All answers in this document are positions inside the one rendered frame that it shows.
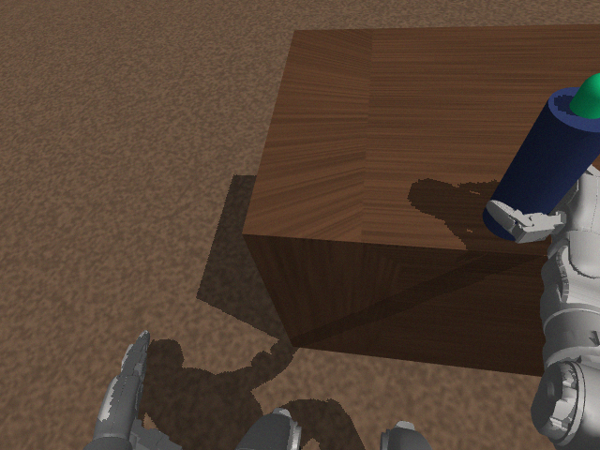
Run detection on right robot hand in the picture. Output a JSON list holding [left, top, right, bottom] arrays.
[[486, 164, 600, 244]]

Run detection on left robot hand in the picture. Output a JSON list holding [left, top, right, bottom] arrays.
[[93, 330, 183, 450]]

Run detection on right robot arm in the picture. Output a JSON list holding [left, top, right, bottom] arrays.
[[531, 231, 600, 450]]

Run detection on bottle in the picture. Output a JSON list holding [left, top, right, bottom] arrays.
[[483, 73, 600, 241]]

